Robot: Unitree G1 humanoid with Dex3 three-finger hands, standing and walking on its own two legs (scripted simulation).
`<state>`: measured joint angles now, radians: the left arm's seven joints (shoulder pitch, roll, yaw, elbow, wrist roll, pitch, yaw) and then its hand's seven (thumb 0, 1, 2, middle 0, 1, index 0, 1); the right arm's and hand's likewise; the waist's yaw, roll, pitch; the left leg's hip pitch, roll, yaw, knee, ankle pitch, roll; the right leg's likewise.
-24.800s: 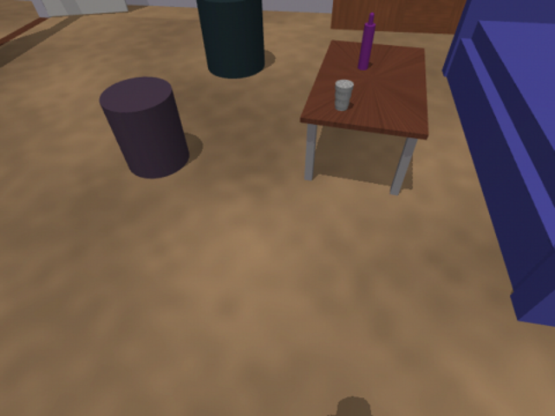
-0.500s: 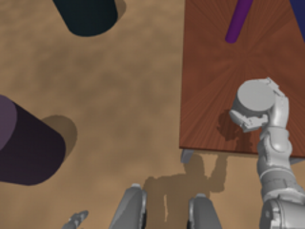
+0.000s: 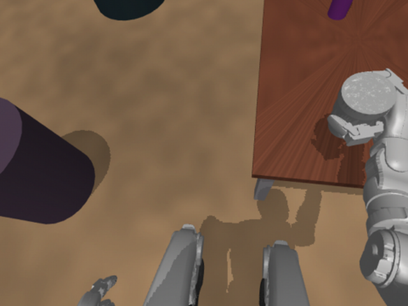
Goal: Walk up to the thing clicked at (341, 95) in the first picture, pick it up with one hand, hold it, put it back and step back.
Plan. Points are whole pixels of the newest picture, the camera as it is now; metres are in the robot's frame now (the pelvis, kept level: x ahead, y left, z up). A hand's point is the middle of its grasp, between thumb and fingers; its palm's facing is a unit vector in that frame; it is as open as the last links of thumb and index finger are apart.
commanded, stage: crouch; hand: right
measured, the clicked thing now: (354, 111) +0.50 -0.20 +0.01
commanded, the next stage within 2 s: lower in 0.10 s
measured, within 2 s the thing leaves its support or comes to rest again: rests again in 1.18 s
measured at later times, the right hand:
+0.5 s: hand (343, 118) +0.52 -0.20 -0.05, palm faces +0.17 +0.99 -0.01, open 10.1 cm
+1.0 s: hand (336, 124) +0.53 -0.21 -0.09, palm faces +0.16 +0.99 -0.03, open 10.1 cm
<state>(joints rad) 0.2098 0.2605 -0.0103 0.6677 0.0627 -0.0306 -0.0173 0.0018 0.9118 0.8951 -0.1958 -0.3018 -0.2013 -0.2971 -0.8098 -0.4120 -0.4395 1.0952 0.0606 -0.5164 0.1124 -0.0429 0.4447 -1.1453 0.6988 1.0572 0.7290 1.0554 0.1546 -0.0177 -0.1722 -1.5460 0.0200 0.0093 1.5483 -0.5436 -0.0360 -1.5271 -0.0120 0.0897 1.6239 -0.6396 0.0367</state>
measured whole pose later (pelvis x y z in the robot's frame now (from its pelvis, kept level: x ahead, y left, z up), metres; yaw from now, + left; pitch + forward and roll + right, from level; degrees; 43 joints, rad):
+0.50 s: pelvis -0.01 -0.01 -0.05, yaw +1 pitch +35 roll +4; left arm 0.22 0.26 -0.02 0.65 0.08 -0.02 -0.03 0.00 0.91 0.89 -0.20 -0.30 -0.20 -0.30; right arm -0.89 -0.45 -0.47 1.13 0.02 -0.52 0.09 -0.04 0.44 -1.15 0.70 1.06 0.73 1.05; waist 0.18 -0.02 -0.17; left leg -1.73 0.02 0.00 1.70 -0.58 -0.05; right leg -1.72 0.00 0.09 1.79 -0.68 0.03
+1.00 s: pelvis -0.02 -0.01 -0.09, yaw +0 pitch +36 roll +4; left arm 0.22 0.28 -0.02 0.65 0.07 0.01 -0.03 0.00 0.91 0.89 -0.20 -0.30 -0.20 -0.30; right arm -0.96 -0.50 -0.48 1.12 0.00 -0.46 0.09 -0.04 0.44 -1.15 0.70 1.06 0.73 1.06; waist 0.20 -0.03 -0.15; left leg -1.89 0.03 -0.01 1.85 -0.59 -0.06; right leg -1.88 0.02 0.10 1.94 -0.69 0.03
